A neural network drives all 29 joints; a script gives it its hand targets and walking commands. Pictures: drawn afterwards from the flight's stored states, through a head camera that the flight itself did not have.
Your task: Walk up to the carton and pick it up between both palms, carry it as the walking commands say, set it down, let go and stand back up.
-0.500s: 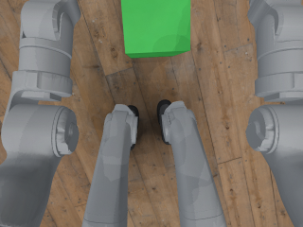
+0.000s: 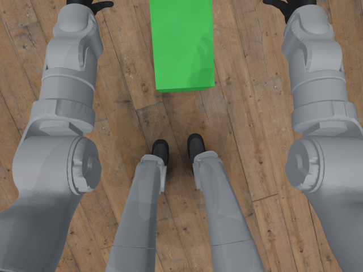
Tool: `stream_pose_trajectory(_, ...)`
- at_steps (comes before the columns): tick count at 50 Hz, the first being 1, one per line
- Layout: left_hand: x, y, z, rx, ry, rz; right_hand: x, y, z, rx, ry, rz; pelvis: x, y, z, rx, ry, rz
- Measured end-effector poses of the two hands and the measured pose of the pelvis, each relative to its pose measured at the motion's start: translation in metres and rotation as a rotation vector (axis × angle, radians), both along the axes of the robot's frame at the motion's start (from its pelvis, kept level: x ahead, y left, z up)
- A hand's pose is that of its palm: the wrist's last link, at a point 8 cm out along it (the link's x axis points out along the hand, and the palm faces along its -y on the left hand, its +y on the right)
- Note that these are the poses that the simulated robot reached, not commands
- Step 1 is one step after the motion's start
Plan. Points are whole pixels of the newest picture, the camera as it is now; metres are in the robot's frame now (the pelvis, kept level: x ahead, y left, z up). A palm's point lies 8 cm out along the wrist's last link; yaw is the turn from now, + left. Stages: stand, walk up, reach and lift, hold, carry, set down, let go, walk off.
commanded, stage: let go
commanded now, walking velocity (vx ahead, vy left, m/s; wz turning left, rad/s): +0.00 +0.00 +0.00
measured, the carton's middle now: (180, 46) +0.58 -0.02 -0.53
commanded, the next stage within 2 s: stand in 1.28 s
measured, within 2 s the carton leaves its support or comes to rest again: neither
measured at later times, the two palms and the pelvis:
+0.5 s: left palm (41, 115) +0.38 +0.19 -0.04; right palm (341, 113) +0.37 -0.22 -0.03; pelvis +0.05 +0.00 +0.06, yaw +0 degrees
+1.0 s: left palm out of the picture +0.26 +0.24 +0.02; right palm out of the picture +0.25 -0.22 +0.03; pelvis +0.11 +0.01 +0.10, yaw +0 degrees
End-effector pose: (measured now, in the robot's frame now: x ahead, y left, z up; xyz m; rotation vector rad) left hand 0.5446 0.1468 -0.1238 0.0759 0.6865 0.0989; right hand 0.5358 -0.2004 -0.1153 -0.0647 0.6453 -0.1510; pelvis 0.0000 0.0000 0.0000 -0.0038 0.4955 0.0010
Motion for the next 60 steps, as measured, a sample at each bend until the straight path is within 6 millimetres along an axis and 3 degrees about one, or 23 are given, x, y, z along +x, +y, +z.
stream_pose_trajectory(4,-0.015,0.002,0.002,0.041,-0.017,-0.004,-0.014,-0.001,-0.002,-0.055,0.02,0.047,0.005,-0.002,0.01,0.007,-0.028,-0.001)
stream_pose_trajectory(9,-0.055,0.008,-0.008,0.07,0.052,-0.018,-0.048,-0.004,-0.009,-0.076,0.082,0.088,0.011,-0.004,0.025,0.008,-0.107,0.007)
stream_pose_trajectory(12,-0.084,0.014,-0.004,0.096,0.077,-0.042,-0.073,-0.003,-0.002,-0.084,0.097,0.125,0.018,-0.005,0.032,0.009,-0.129,0.007)
stream_pose_trajectory(17,-0.123,0.027,0.021,0.107,0.094,-0.058,-0.116,-0.008,0.022,-0.092,0.138,0.142,0.027,-0.008,0.042,0.012,-0.212,0.009)
stream_pose_trajectory(22,-0.151,0.034,0.059,0.087,0.098,-0.056,-0.151,-0.02,0.056,-0.084,0.165,0.104,0.042,-0.006,0.052,0.003,-0.203,0.011)
stream_pose_trajectory(30,-0.189,0.044,0.113,0.059,0.076,-0.069,-0.195,-0.021,0.116,-0.053,0.112,0.08,0.068,-0.003,0.074,0.0,-0.278,-0.006)
stream_pose_trajectory(35,-0.217,0.057,0.131,0.055,0.076,-0.053,-0.23,-0.02,0.127,-0.052,0.149,0.074,0.082,0.0,0.086,-0.005,-0.371,-0.007)
stream_pose_trajectory(41,-0.261,0.077,0.136,0.061,0.137,-0.033,-0.266,-0.017,0.134,-0.051,0.183,0.092,0.097,0.004,0.095,-0.011,-0.455,-0.008)
stream_pose_trajectory(44,-0.276,0.082,0.138,0.046,0.155,-0.034,-0.277,-0.018,0.138,-0.057,0.191,0.086,0.102,0.005,0.098,-0.01,-0.488,-0.002)
stream_pose_trajectory(49,-0.285,0.087,0.146,0.048,0.136,-0.03,-0.282,-0.02,0.146,-0.063,0.186,0.105,0.107,0.006,0.1,-0.012,-0.533,-0.001)
stream_pose_trajectory(60,-0.283,0.09,0.149,0.04,0.134,-0.035,-0.265,-0.018,0.155,-0.058,0.151,0.106,0.113,0.006,0.099,-0.013,-0.602,-0.002)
